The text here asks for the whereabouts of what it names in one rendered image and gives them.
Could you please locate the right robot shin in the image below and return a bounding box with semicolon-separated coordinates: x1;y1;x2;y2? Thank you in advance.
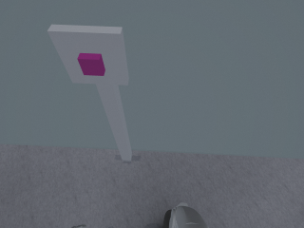
168;202;188;228

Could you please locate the right robot thigh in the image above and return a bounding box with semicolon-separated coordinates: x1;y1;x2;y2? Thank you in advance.
170;206;209;228

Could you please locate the panel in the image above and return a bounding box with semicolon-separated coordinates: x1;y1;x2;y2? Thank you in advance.
47;24;132;162

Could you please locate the button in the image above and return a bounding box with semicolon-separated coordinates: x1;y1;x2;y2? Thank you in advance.
77;53;105;76

